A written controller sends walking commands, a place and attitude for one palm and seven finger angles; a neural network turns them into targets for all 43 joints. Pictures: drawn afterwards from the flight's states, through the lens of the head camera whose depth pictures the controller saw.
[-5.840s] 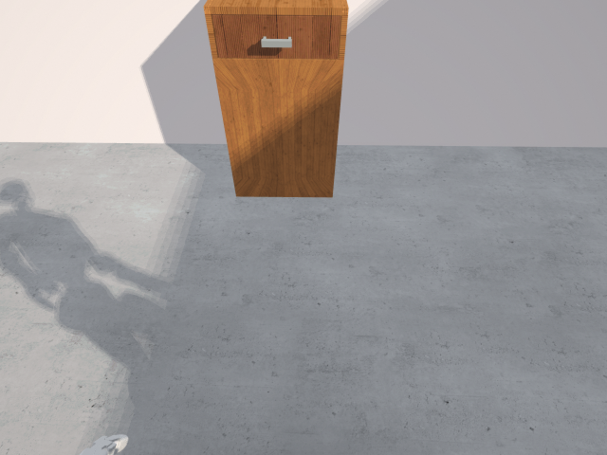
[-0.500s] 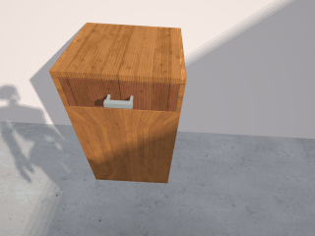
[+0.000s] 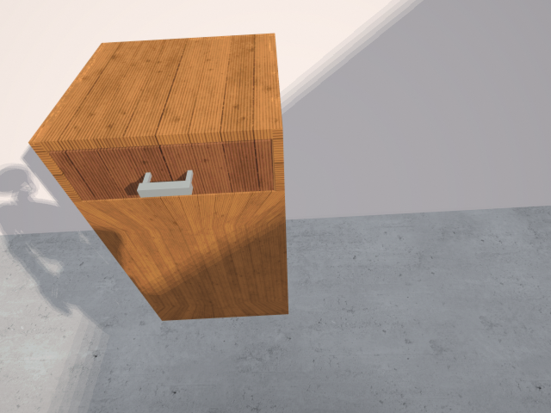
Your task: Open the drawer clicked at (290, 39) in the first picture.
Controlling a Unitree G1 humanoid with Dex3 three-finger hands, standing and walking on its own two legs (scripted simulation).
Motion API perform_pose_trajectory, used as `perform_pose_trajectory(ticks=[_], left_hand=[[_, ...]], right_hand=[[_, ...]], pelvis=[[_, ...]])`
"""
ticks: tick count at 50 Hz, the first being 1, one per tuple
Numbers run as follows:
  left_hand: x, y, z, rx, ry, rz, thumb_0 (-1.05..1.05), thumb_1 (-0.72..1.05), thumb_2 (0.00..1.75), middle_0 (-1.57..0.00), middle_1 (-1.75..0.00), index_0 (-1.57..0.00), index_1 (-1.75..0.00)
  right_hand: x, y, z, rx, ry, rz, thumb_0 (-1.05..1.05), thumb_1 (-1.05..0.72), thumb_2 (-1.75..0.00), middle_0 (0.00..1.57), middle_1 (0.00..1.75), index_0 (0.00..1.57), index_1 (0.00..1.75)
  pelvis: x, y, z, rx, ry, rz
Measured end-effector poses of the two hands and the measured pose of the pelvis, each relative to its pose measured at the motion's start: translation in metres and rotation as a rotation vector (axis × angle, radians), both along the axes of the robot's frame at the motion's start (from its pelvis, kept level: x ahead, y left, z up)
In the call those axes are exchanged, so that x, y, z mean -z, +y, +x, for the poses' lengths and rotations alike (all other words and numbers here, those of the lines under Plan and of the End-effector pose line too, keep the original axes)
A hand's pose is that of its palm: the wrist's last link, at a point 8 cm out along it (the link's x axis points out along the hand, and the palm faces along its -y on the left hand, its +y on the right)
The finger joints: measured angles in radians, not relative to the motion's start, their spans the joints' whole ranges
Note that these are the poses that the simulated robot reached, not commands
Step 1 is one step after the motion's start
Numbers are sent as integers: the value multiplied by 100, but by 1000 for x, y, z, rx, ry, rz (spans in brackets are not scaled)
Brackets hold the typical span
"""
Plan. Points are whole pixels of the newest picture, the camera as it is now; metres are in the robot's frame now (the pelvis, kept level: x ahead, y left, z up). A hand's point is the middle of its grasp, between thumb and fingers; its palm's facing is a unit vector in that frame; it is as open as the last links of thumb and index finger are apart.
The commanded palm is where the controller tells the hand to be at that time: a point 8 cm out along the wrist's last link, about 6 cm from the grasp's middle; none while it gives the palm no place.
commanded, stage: look again from close up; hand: left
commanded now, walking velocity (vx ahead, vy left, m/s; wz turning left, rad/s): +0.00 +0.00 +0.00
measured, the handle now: (167, 182) +0.55 +0.24 +0.00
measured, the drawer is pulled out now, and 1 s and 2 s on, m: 0.00 0.00 0.00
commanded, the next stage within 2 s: shuffle to correct the standing spot in 0.30 s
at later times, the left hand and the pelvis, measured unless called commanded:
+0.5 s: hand out of the picture -0.01 +0.16 -0.16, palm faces +0.05 -0.97 -0.22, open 7.3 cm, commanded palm none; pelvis -0.01 -0.01 +0.01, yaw +1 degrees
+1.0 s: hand out of the picture +0.06 +0.19 -0.17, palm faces +0.08 -0.97 -0.22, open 7.3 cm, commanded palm none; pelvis +0.05 +0.02 +0.00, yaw +1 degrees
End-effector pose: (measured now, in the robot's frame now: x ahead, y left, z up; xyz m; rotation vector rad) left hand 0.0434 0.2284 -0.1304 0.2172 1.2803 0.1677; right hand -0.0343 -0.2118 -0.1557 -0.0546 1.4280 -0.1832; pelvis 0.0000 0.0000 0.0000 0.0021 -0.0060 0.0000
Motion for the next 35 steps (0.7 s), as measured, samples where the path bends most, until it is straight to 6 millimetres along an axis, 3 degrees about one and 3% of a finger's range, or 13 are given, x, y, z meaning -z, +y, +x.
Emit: perform_pose_trajectory(ticks=[6, 10, 27, 32, 35], left_hand=[[-9, -10, 9, -6, -63, 0, 1, 94, 90, -20, -30, -20, -30], [-13, -13, 3, -14, -62, 5, 0, 94, 90, -20, -30, -20, -30], [-3, -18, -64, -81, 95, -47, 1, 92, 90, -20, -30, -20, -30], [7, -12, -73, -106, 134, -83, 1, 91, 90, -20, -30, -20, -30], [11, -5, -69, -95, 160, -93, 1, 91, 90, -20, -30, -20, -30]], right_hand=[[4, -5, 29, -36, -81, 16, 0, -91, -90, 20, 30, 20, 29], [2, -10, 32, -49, -90, 17, 1, -93, -90, 20, 30, 20, 29], [-7, -10, -23, -71, 78, 12, 0, -91, -90, 20, 30, 20, 29], [-13, 0, -29, -64, 109, -11, 0, -91, -90, 20, 30, 20, 29], [-15, 10, -30, -45, 106, -17, 0, -91, -90, 20, 30, 20, 29]], pelvis=[[-2, -8, 1, -1, -18, 4], [-5, -11, -1, -4, -21, 8], [-7, -10, -7, -10, -13, -5], [-5, 3, 2, -8, -3, -8], [-3, 11, 11, 1, 5, 6]])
